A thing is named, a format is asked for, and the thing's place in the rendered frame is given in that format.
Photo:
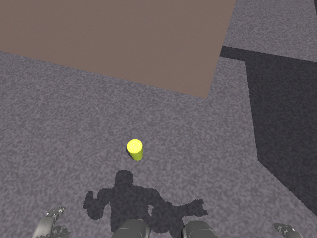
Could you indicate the cup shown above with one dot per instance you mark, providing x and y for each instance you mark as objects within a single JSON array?
[{"x": 135, "y": 148}]

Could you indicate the right robot hand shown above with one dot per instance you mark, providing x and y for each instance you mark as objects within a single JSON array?
[{"x": 287, "y": 231}]

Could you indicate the left robot hand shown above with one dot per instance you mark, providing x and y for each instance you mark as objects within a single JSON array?
[{"x": 46, "y": 229}]

